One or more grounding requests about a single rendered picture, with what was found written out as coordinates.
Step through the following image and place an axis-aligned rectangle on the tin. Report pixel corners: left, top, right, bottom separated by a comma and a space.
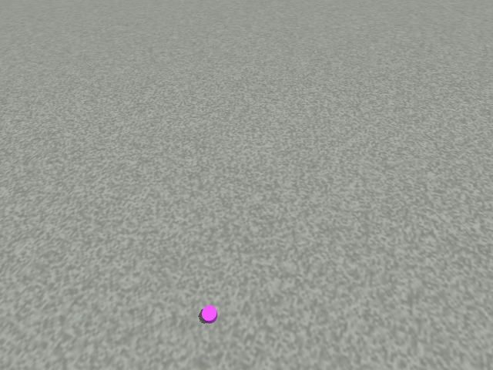
202, 305, 217, 324

